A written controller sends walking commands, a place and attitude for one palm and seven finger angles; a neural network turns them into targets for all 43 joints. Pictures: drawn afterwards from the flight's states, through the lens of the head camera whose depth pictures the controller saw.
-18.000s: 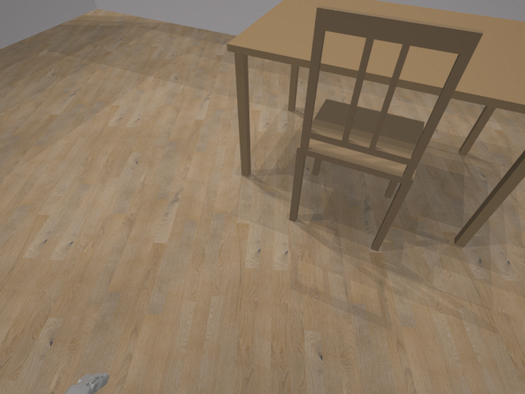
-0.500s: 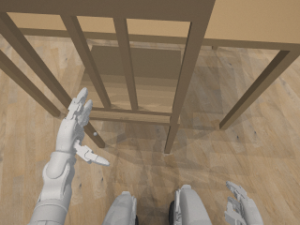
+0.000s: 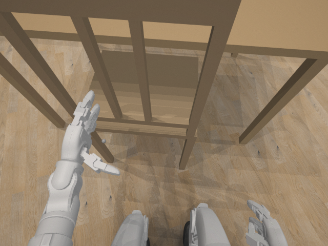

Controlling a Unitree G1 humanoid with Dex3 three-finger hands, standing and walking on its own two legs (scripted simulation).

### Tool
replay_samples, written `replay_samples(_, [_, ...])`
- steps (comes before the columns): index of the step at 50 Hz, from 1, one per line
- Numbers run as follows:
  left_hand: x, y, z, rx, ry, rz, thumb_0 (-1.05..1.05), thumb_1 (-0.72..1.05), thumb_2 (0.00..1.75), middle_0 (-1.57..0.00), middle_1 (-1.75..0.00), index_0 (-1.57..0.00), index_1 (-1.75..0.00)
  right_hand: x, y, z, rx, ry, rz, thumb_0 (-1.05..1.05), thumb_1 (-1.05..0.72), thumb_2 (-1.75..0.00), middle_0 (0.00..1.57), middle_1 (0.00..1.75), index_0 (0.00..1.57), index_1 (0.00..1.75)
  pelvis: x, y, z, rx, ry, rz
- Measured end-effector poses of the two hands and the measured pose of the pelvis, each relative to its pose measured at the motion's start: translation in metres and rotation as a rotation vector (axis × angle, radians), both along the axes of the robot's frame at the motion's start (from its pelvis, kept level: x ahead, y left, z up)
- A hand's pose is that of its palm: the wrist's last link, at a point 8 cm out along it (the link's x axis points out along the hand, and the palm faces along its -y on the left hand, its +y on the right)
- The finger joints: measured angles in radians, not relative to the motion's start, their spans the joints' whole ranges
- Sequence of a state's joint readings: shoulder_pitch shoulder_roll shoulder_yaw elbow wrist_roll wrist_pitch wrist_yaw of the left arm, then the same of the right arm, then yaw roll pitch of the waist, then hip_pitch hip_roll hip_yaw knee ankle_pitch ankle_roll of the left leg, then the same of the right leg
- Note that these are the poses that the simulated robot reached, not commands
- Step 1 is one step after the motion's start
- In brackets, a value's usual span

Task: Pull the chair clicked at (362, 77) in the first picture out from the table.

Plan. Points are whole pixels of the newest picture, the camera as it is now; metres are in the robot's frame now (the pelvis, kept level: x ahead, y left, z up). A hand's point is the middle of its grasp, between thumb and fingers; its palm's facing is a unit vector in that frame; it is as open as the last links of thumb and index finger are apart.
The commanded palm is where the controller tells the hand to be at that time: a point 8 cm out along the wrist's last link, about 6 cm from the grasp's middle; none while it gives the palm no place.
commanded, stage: aim the fingers beside a spindle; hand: left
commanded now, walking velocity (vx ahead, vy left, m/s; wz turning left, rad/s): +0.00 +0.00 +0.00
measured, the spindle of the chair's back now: (104, 81) +0.49 +0.16 +0.06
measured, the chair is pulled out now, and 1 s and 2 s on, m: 0.00 0.00 0.00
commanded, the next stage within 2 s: push the fingers through the gap in 0.56 s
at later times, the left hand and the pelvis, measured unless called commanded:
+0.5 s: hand (103, 143) +0.34 +0.15 +0.02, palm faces -0.12 -0.99 -0.04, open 16.9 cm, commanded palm +0.33 +0.21 +0.02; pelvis +0.00 +0.00 +0.00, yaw +0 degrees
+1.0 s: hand (106, 128) +0.38 +0.15 +0.02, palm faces -0.11 -0.99 -0.04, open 16.9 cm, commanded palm +0.37 +0.21 +0.02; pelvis +0.00 +0.00 +0.00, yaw +0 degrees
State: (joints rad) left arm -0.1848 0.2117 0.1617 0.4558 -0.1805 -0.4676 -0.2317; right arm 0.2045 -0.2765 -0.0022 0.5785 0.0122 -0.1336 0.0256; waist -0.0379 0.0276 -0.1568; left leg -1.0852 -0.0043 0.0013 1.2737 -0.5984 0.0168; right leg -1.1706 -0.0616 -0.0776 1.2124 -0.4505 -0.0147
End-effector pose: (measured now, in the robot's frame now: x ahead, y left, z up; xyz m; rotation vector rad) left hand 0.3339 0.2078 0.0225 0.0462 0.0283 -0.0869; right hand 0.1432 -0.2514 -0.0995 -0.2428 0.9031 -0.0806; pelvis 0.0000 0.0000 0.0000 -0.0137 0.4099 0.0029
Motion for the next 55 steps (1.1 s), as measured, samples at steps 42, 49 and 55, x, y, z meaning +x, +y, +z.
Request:
replay_samples(42, [0.010, 0.008, 0.000, 0.004, -0.023, -0.006, -0.02, -0.50, 0.30, -0.06, -0.08, -0.06, -0.08, -0.006, 0.002, -0.006, -0.013, 0.019, 0.000, 0.01, -0.90, -0.90, 0.20, 0.30, 0.20, 0.30, -0.002, 0.003, -0.004, -0.008, 0.008, 0.001])
replay_samples(49, [0.032, 0.000, -0.003, -0.002, 0.002, -0.025, -0.02, -0.50, 0.30, -0.06, -0.08, -0.06, -0.08, -0.016, 0.000, -0.008, -0.015, 0.048, -0.024, 0.01, -0.90, -0.90, 0.20, 0.30, 0.20, 0.30, -0.003, 0.004, -0.004, -0.007, 0.019, -0.002])
replay_samples(55, [0.040, -0.002, 0.001, -0.002, -0.004, -0.008, -0.01, -0.50, 0.30, -0.07, -0.08, -0.06, -0.08, -0.029, -0.002, -0.007, -0.009, 0.078, -0.044, 0.01, -0.90, -0.90, 0.20, 0.30, 0.20, 0.30, -0.001, 0.004, -0.002, -0.003, 0.021, -0.012])
